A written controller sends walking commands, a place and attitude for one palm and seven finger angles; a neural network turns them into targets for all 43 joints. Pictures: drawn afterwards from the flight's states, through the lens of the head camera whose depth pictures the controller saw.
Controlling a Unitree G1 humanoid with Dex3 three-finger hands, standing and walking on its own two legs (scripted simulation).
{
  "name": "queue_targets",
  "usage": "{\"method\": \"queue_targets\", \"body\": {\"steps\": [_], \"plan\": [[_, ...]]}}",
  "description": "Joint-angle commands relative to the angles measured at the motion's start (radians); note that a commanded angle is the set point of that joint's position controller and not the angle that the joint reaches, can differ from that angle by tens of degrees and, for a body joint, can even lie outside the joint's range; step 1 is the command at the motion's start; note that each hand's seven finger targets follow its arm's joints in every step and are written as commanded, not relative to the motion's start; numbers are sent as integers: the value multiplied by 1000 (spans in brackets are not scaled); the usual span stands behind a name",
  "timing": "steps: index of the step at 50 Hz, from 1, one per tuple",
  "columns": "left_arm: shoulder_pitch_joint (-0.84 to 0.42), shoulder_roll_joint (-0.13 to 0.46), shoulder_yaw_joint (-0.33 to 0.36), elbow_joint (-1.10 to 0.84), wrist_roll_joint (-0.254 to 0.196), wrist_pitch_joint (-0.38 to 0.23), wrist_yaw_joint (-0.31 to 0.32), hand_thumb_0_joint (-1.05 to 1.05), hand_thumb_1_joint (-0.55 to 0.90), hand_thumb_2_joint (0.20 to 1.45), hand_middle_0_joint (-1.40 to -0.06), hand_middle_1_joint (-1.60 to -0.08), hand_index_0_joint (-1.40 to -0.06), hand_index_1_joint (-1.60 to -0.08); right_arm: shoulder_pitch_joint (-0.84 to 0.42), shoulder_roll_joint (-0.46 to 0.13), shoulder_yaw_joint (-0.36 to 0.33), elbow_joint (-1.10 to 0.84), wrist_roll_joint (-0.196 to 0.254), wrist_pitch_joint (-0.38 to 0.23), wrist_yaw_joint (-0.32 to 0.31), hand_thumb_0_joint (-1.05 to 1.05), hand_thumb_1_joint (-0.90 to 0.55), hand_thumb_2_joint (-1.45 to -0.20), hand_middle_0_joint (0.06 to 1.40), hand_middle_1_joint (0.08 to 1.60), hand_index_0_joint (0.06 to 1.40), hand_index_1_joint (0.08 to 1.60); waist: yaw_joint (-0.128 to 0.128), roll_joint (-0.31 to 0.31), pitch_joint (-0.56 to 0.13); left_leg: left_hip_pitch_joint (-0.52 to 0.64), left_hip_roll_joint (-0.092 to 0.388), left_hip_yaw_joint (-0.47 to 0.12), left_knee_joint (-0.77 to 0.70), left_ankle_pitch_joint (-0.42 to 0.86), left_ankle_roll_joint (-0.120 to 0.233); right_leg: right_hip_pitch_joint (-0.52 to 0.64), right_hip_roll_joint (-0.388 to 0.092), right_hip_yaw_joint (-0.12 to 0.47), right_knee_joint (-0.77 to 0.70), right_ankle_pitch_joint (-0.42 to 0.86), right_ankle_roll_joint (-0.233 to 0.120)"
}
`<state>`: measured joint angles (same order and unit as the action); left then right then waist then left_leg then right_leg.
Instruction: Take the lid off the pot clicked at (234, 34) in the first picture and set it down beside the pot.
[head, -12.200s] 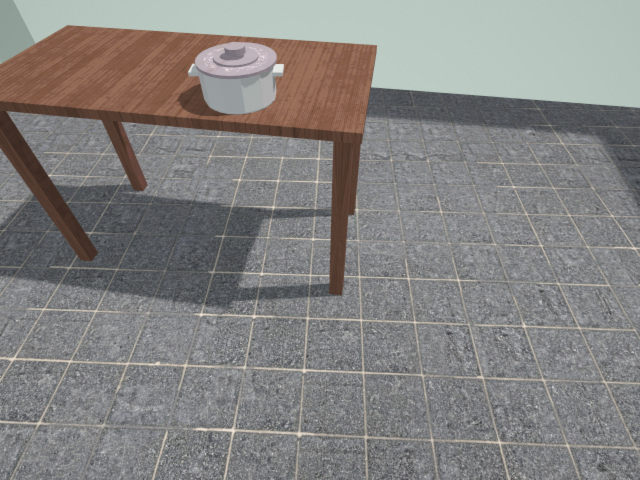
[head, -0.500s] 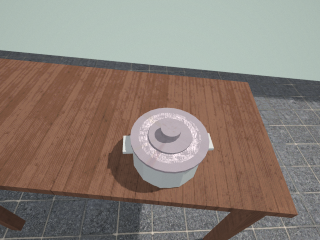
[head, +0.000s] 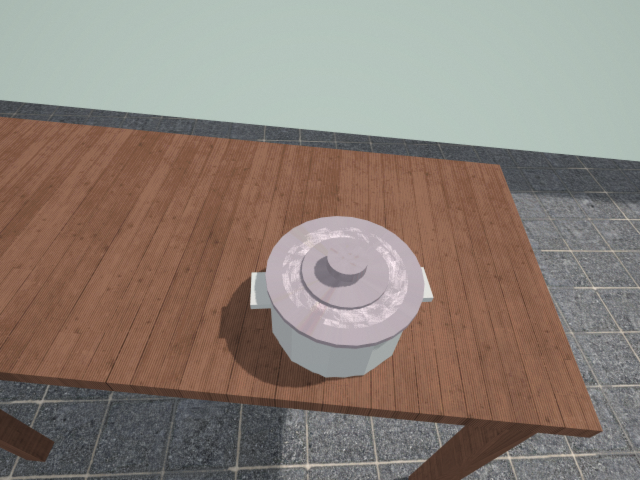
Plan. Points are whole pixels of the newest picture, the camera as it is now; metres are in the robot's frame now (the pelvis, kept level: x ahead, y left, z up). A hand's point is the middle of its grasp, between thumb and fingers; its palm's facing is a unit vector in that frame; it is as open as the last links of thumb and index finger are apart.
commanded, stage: look again from close up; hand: left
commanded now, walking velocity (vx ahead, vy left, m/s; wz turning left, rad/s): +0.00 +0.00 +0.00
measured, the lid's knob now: (347, 261) +0.36 -0.01 +0.09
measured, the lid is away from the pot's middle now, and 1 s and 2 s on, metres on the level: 0.00 0.00 0.00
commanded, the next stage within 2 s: shuffle to correct the standing spot in 0.12 s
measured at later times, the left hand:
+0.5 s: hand out of the picture -0.05 +0.12 -0.19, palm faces +0.04 -0.99 -0.12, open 7.4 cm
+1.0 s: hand out of the picture -0.07 +0.08 -0.19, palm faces +0.00 -0.98 -0.19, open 7.4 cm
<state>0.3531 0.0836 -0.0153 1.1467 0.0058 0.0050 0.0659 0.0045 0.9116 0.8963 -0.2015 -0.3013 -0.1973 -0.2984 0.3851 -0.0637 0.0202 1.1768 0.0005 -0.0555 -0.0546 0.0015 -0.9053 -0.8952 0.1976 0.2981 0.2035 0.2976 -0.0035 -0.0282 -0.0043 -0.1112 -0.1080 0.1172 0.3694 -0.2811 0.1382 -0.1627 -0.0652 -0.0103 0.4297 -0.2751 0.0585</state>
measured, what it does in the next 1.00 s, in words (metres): shifts its weight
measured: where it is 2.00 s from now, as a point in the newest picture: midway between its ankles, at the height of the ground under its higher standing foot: outside the picture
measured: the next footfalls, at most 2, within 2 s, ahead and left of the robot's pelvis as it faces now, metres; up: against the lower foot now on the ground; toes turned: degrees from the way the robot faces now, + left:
left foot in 1.28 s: -0.12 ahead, -0.01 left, +0.00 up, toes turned +5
right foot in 1.46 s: -0.07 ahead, -0.22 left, +0.00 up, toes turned +2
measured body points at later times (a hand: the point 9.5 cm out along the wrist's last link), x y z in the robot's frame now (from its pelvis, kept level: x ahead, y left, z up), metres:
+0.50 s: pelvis -0.01 -0.02 +0.00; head +0.00 +0.00 +0.45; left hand -0.05 +0.18 -0.17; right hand -0.05 -0.21 -0.16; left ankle -0.05 +0.02 -0.74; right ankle -0.03 -0.16 -0.74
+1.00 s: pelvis -0.06 -0.08 -0.01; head -0.04 -0.08 +0.44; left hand -0.06 +0.14 -0.17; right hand -0.05 -0.30 -0.17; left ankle -0.05 +0.02 -0.74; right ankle -0.03 -0.16 -0.74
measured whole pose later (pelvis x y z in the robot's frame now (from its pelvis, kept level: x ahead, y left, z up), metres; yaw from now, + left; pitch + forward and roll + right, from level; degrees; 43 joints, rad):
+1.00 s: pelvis -0.06 -0.08 -0.01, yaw -1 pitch +0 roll +0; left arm 0.33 0.13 0.01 1.02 0.03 0.06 0.05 0.01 0.91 0.90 -0.20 -0.30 -0.20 -0.30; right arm 0.25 -0.13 -0.05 1.06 0.00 0.03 -0.04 0.01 -0.92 -0.90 0.20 0.30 0.20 0.30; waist -0.01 -0.01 0.04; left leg -0.31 0.02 0.11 0.61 -0.30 0.03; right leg -0.34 0.04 -0.04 0.60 -0.26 -0.05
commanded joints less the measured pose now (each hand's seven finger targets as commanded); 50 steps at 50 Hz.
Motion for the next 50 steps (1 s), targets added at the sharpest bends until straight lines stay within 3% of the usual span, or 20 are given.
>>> {"method": "queue_targets", "body": {"steps": [1,5,11,13,16,21,25,30,35,39,45,48,50], "plan": [[112,33,2,0,1,-9,-2,0,900,900,-200,-300,-200,-300,126,-91,-10,2,2,-4,-9,0,-900,-900,200,300,200,300,7,40,100,-17,244,-212,-77,404,-100,-74,-47,43,-28,116,-64],[108,36,0,-3,0,-11,-3,0,900,900,-200,-300,-200,-300,127,-89,-10,1,3,-4,-9,0,-900,-900,200,300,200,300,6,34,88,-11,243,-209,-64,433,-87,-65,-47,42,-34,138,-64],[110,31,-1,-2,2,-14,-3,0,900,900,-200,-300,-200,-300,124,-85,-10,2,3,-3,-6,0,-900,-900,200,300,200,300,4,24,104,-35,236,-200,-66,349,-78,-66,-53,50,-43,144,-68],[112,31,0,-2,0,-10,-2,0,900,900,-200,-300,-200,-300,117,-83,-11,2,5,-3,-8,0,-900,-900,200,300,200,300,3,14,101,-13,252,-208,-65,410,-82,-83,-48,47,-33,144,-57],[111,39,6,-11,-2,2,-1,0,900,900,-200,-300,-200,-300,100,-92,-15,-3,9,1,-14,0,-900,-900,200,300,200,300,3,61,94,13,279,-220,-51,541,-85,-101,-39,42,-13,114,-44],[99,52,17,-24,-1,16,-1,0,900,900,-200,-300,-200,-300,67,-105,-27,-15,10,10,-19,0,-900,-900,200,300,200,300,4,76,64,41,322,-243,-38,607,-66,-133,-31,30,32,21,-32],[88,58,21,-36,4,22,-2,0,900,900,-200,-300,-200,-300,27,-106,-37,-30,9,18,-16,0,-900,-900,200,300,200,300,8,61,72,-8,332,-242,-19,542,-36,-135,-31,30,41,27,-37],[84,70,26,-51,10,26,-3,0,900,900,-200,-300,-200,-300,-12,-114,-49,-50,7,32,-9,0,-900,-900,200,300,200,300,8,23,81,-89,311,-235,5,361,-38,-112,-24,42,29,136,-50],[71,84,31,-84,15,29,-6,0,900,900,-200,-300,-200,-300,-31,-124,-59,-68,4,45,-2,0,-900,-900,200,300,200,300,0,26,73,-139,307,-221,14,211,-42,-120,-12,50,52,162,-63],[72,98,36,-109,20,33,-8,0,900,900,-200,-300,-200,-300,-46,-143,-68,-97,0,51,2,0,-900,-900,200,300,200,300,0,77,44,-163,320,-225,16,159,-36,-132,-2,45,97,145,-67],[68,121,41,-142,25,37,-13,0,900,900,-200,-300,-200,-300,-70,-160,-80,-138,-4,64,8,0,-900,-900,200,300,200,300,-1,55,36,-222,316,-203,52,49,-40,-139,7,65,122,154,-84],[56,139,44,-167,30,37,-15,0,900,900,-200,-300,-200,-300,-68,-156,-85,-156,-5,75,11,0,-900,-900,200,300,200,300,-10,4,43,-231,267,-159,122,-69,-65,-194,-24,125,70,149,-104],[31,167,46,-186,30,37,-19,0,900,900,-200,-300,-200,-300,-48,-139,-86,-160,-5,84,14,0,-900,-900,200,300,200,300,-21,-62,45,-223,216,-120,192,-161,-81,-238,-56,186,-14,39,-134]]}}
